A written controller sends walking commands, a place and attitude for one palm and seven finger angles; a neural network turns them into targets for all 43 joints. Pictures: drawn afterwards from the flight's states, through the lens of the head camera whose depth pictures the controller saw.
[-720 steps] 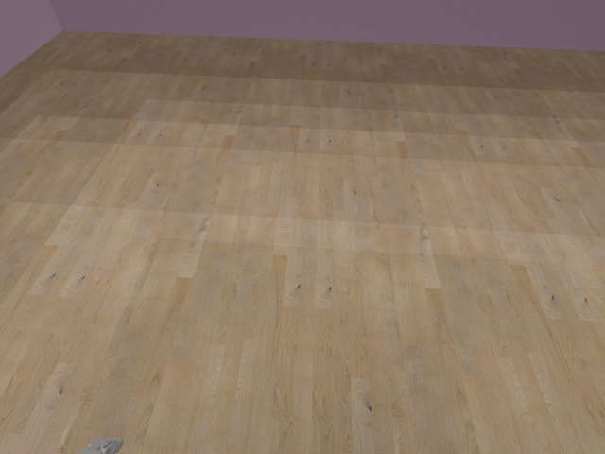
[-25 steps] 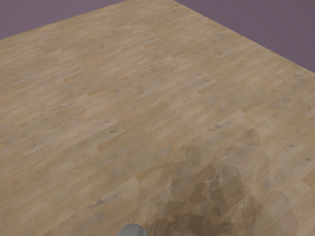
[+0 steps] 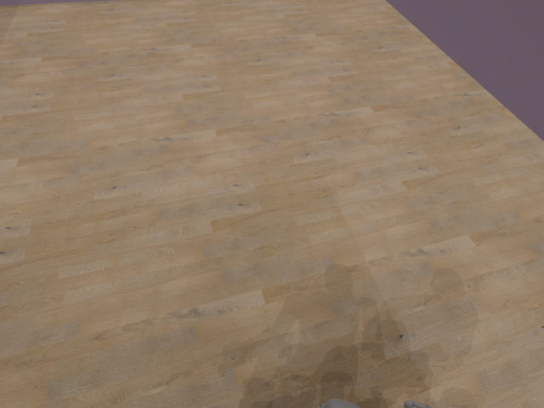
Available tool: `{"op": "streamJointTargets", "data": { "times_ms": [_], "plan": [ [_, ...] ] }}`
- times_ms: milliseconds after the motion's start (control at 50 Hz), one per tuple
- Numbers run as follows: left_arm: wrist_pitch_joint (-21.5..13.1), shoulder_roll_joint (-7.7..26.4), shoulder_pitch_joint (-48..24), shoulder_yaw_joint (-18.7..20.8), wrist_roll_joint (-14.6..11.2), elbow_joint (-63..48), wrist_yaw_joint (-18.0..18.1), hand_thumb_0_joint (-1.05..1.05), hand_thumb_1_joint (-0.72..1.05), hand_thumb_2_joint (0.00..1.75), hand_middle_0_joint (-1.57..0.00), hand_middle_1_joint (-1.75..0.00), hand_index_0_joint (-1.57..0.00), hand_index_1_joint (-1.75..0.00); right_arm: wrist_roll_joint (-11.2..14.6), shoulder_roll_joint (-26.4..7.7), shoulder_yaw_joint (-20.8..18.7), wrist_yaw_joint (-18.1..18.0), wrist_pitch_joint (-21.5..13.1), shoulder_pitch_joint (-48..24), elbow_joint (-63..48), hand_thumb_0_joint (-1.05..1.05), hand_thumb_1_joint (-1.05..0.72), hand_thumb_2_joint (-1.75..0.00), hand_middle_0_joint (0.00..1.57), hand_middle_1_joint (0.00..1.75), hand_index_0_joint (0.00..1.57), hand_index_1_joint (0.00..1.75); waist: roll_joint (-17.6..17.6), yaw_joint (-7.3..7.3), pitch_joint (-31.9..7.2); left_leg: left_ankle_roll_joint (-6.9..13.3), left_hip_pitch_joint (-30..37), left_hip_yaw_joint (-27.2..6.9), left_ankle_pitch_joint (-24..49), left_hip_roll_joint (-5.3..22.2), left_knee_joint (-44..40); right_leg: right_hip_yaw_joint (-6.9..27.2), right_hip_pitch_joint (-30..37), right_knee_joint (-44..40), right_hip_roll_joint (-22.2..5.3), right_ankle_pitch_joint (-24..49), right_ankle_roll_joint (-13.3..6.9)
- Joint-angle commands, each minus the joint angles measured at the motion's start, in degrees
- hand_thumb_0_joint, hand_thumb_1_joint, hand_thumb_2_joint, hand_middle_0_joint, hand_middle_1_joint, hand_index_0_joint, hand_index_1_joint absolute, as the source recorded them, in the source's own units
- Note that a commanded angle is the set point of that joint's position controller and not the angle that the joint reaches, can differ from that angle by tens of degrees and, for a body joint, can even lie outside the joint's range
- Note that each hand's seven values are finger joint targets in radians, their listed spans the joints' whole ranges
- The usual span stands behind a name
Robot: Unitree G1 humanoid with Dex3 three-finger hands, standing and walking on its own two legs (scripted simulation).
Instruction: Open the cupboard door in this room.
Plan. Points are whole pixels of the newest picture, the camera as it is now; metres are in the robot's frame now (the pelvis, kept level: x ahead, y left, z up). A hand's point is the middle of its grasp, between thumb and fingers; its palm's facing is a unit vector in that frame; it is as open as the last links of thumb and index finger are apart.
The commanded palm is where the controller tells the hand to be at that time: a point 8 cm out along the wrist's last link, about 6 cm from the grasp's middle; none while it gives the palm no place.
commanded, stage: turn or walk to find it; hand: left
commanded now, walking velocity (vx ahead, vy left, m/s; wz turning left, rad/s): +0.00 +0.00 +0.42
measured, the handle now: out of the picture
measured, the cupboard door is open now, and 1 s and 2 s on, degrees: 0 0 0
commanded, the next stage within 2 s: none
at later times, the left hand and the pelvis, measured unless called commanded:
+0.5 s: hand out of the picture +0.01 +0.14 -0.15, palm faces +0.23 -0.93 -0.27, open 7.3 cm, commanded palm none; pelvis -0.02 -0.06 +0.00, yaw +14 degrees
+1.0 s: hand out of the picture -0.09 +0.20 -0.17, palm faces +0.47 -0.85 -0.25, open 7.3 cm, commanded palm none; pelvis -0.05 -0.02 +0.00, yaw +25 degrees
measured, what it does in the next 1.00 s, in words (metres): steps on the spot, turning left: right foot, then left foot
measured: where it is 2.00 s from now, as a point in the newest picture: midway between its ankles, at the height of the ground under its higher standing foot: outside the picture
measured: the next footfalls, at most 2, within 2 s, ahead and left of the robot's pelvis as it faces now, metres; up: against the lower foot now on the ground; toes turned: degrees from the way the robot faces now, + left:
right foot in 0.24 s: +0.04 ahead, -0.14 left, +0.00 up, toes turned +2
left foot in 0.72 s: -0.05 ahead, +0.09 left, +0.00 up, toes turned +25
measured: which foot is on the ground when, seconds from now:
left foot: down 0.00-0.24, up 0.26-0.70, down 0.72-1.00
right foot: up 0.00-0.22, down 0.24-0.72, up 0.74-1.00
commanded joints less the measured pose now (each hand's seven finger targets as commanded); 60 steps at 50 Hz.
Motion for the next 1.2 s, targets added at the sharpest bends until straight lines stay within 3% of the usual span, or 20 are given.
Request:
{"op": "streamJointTargets", "data": {
  "times_ms": [0, 100, 180, 200, 220, 240, 300, 340, 580, 660, 680, 700, 720, 840, 980, 1080, 1120, 1140, 1160, 1180],
  "plan": [
    [-1.50, 3.14, -1.72, 0.78, 0.03, -5.62, 0.36, 0.00, 0.90, 0.90, -0.20, -0.30, -0.20, -0.30, 0.02, -11.65, -3.40, -0.87, -0.76, 4.49, -2.60, 0.00, -0.90, -0.90, 0.20, 0.30, 0.20, 0.30, 8.67, -3.04, -5.43, 7.77, 7.32, -13.30, 26.59, 14.68, -7.39, 1.21, -3.35, -3.68, -0.06, -0.18, 0.24],
    [-2.00, 2.29, -2.84, 0.40, -0.36, -7.13, 0.54, 0.00, 0.90, 0.90, -0.20, -0.30, -0.20, -0.30, -0.36, -11.98, -4.05, -0.69, -0.21, 4.34, -3.17, 0.00, -0.90, -0.90, 0.20, 0.30, 0.20, 0.30, 10.91, -3.25, -6.50, 7.75, 4.37, -16.94, 27.37, 14.00, -5.06, 0.41, 3.43, -15.89, 2.21, -1.63, -0.49],
    [-3.16, 3.67, 3.34, 0.85, -0.38, -5.91, 0.78, 0.00, 0.90, 0.90, -0.20, -0.30, -0.20, -0.30, 0.18, -10.87, -4.28, -0.39, 0.02, 2.94, -3.75, 0.00, -0.90, -0.90, 0.20, 0.30, 0.20, 0.30, 8.57, -0.02, -8.15, 3.67, -3.28, -16.62, 20.44, 9.56, 0.75, -0.47, 17.70, -36.08, 2.87, 12.63, -1.41],
    [-3.83, 6.52, 5.18, 1.34, 0.11, -5.69, 1.10, 0.00, 0.90, 0.90, -0.20, -0.30, -0.20, -0.30, 0.61, -8.49, -3.97, -0.10, -0.13, 3.80, -4.03, 0.00, -0.90, -0.90, 0.20, 0.30, 0.20, 0.30, 1.38, 0.40, -9.51, 0.51, -9.91, -13.11, 10.27, 5.72, 6.73, 5.61, 25.19, -41.38, -4.03, 15.45, -3.15],
    [-4.16, 11.15, 5.46, 2.24, 0.87, -5.83, 1.47, 0.00, 0.90, 0.90, -0.20, -0.30, -0.20, -0.30, 0.75, -4.76, -3.23, 0.21, -0.21, 4.08, -5.58, 0.00, -0.90, -0.90, 0.20, 0.30, 0.20, 0.30, -13.28, 0.70, -8.44, -3.39, -19.87, -4.04, -12.05, -2.54, 18.10, 19.23, 28.26, -43.37, -18.00, 21.63, -9.40],
    [-4.08, 11.61, 4.92, 2.61, 0.30, -6.73, 1.49, 0.00, 0.90, 0.90, -0.20, -0.30, -0.20, -0.30, 0.18, -7.26, -3.94, -0.17, 0.79, 3.03, -5.74, 0.00, -0.90, -0.90, 0.20, 0.30, 0.20, 0.30, -14.98, 1.52, -7.59, -3.47, -18.93, -5.79, -19.98, -1.17, 29.29, 21.57, 19.81, -45.51, -22.91, 20.45, -14.22],
    [-3.79, 6.40, -3.38, 1.40, 0.22, -8.59, 1.58, 0.00, 0.90, 0.90, -0.20, -0.30, -0.20, -0.30, -0.21, -6.80, -4.23, 0.63, 1.85, 5.47, -2.36, 0.00, -0.90, -0.90, 0.20, 0.30, 0.20, 0.30, -5.07, -3.03, -1.89, -3.91, -19.27, -5.79, -10.16, 1.59, 43.12, 9.73, 12.96, -44.35, -14.65, 16.98, -12.39],
    [-4.29, 4.88, -2.76, 0.97, 0.22, -8.61, 1.48, 0.00, 0.90, 0.90, -0.20, -0.30, -0.20, -0.30, -0.21, -6.15, -3.88, 0.94, 2.05, 7.27, -1.30, 0.00, -0.90, -0.90, 0.20, 0.30, 0.20, 0.30, -7.19, -2.94, -2.55, -5.02, -18.77, -4.19, -6.55, 1.98, 44.03, 4.92, 13.83, -43.71, -12.27, 20.55, -11.03],
    [-3.78, 8.72, 5.26, 2.24, 1.02, -3.62, 1.33, 0.00, 0.90, 0.90, -0.20, -0.30, -0.20, -0.30, 0.79, -4.37, -2.04, 0.65, 0.96, 0.66, -2.22, 0.00, -0.90, -0.90, 0.20, 0.30, 0.20, 0.30, -9.70, 1.32, -6.27, -5.41, -11.68, 2.51, -13.44, 2.86, 18.63, 0.59, 22.93, -38.22, -15.94, 35.94, -13.71],
    [-3.22, 8.67, 3.62, 2.53, 0.35, -2.85, 1.23, 0.00, 0.90, 0.90, -0.20, -0.30, -0.20, -0.30, 0.64, -5.37, -2.02, 0.39, -0.09, 5.44, -1.07, 0.00, -0.90, -0.90, 0.20, 0.30, 0.20, 0.30, -8.43, -1.93, -8.50, -4.12, 0.49, 4.83, -0.02, 2.63, -0.73, -3.97, 18.68, -30.60, -14.18, 33.02, -9.01],
    [-2.84, 7.08, 3.79, 2.20, -0.08, -3.23, 1.05, 0.00, 0.90, 0.90, -0.20, -0.30, -0.20, -0.30, 0.51, -8.12, -2.53, 0.52, -0.60, 7.05, -0.90, 0.00, -0.90, -0.90, 0.20, 0.30, 0.20, 0.30, -0.50, -2.93, -9.82, -2.80, 8.51, 0.02, 7.85, 6.24, -6.39, -6.22, 11.89, -23.26, -11.37, 25.03, -6.06],
    [-2.41, 3.37, 4.17, 1.54, -0.39, -5.07, 0.67, 0.00, 0.90, 0.90, -0.20, -0.30, -0.20, -0.30, -0.04, -13.88, -3.88, 0.26, -0.89, 8.44, -1.32, 0.00, -0.90, -0.90, 0.20, 0.30, 0.20, 0.30, 16.58, -3.75, -8.81, 3.29, 14.54, -17.47, 24.83, 20.07, -7.40, -8.80, -3.16, -12.97, -3.84, -0.96, -1.62],
    [-1.87, 2.55, 0.57, 0.52, 0.20, -6.69, 0.83, 0.00, 0.90, 0.90, -0.20, -0.30, -0.20, -0.30, 0.07, -15.97, -4.30, -0.22, -0.27, 10.51, -0.66, 0.00, -0.90, -0.90, 0.20, 0.30, 0.20, 0.30, 16.93, -5.43, -7.43, 8.55, 11.38, -20.05, 32.76, 25.40, -8.19, -4.71, -5.48, -4.73, -2.12, -12.65, -1.15],
    [-1.56, 3.53, 0.36, 1.03, 0.03, -3.66, 0.17, 0.00, 0.90, 0.90, -0.20, -0.30, -0.20, -0.30, 0.19, -11.08, -2.84, -1.18, -0.98, 3.07, -2.18, 0.00, -0.90, -0.90, 0.20, 0.30, 0.20, 0.30, 9.05, -1.99, -5.66, 6.63, 6.84, -10.20, 28.90, 14.86, -7.33, 0.89, -4.51, 2.35, -0.91, 0.65, -0.33],
    [-1.60, 2.52, -2.37, 0.59, -0.11, -5.95, 0.40, 0.00, 0.90, 0.90, -0.20, -0.30, -0.20, -0.30, -0.17, -11.61, -3.77, -0.72, -0.36, 4.57, -2.43, 0.00, -0.90, -0.90, 0.20, 0.30, 0.20, 0.30, 10.01, -3.38, -4.90, 7.75, 5.05, -14.69, 22.58, 14.63, -7.19, 0.54, -0.31, -10.48, 1.07, -1.32, -0.18],
    [-2.65, 2.68, 2.03, 0.63, -0.39, -5.55, 0.64, 0.00, 0.90, 0.90, -0.20, -0.30, -0.20, -0.30, -0.11, -11.43, -4.26, -0.48, 0.08, 2.96, -3.29, 0.00, -0.90, -0.90, 0.20, 0.30, 0.20, 0.30, 10.59, -1.23, -6.38, 5.68, -1.18, -17.21, 22.43, 11.67, -2.67, -0.97, 12.05, -28.54, 3.67, 6.58, -1.16],
    [-3.60, 6.02, 5.68, 1.28, 0.12, -5.00, 1.12, 0.00, 0.90, 0.90, -0.20, -0.30, -0.20, -0.30, 0.60, -8.39, -3.92, -0.12, -0.04, 3.16, -4.07, 0.00, -0.90, -0.90, 0.20, 0.30, 0.20, 0.30, 1.46, 0.42, -8.35, 0.89, -10.34, -13.15, 9.39, 6.05, 5.50, 4.72, 24.03, -41.04, -3.26, 13.46, -3.02],
    [-4.00, 10.54, 6.11, 2.22, 0.88, -5.22, 1.46, 0.00, 0.90, 0.90, -0.20, -0.30, -0.20, -0.30, 0.81, -4.88, -3.23, 0.20, -0.17, 3.76, -5.50, 0.00, -0.90, -0.90, 0.20, 0.30, 0.20, 0.30, -12.33, 0.58, -8.00, -3.04, -19.78, -4.36, -8.86, -1.95, 16.58, 18.16, 27.74, -43.56, -16.91, 19.02, -8.82],
    [-3.96, 11.41, 5.67, 2.61, 0.38, -6.24, 1.47, 0.00, 0.90, 0.90, -0.20, -0.30, -0.20, -0.30, 0.20, -7.05, -3.89, -0.11, 0.79, 2.22, -5.75, 0.00, -0.90, -0.90, 0.20, 0.30, 0.20, 0.30, -14.63, 1.73, -6.61, -3.42, -19.08, -5.30, -19.33, -1.29, 28.42, 21.71, 19.01, -46.28, -22.87, 17.64, -14.04],
    [-3.64, 9.53, 3.09, 2.63, 0.31, -6.69, 1.80, 0.00, 0.90, 0.90, -0.20, -0.30, -0.20, -0.30, -0.03, -8.01, -4.34, -0.04, 1.48, 1.51, -5.45, 0.00, -0.90, -0.90, 0.20, 0.30, 0.20, 0.30, -12.43, 0.71, -4.19, -3.03, -18.77, -6.79, -17.64, -0.09, 36.28, 20.60, 14.13, -47.08, -21.26, 13.95, -15.25]
  ]
}}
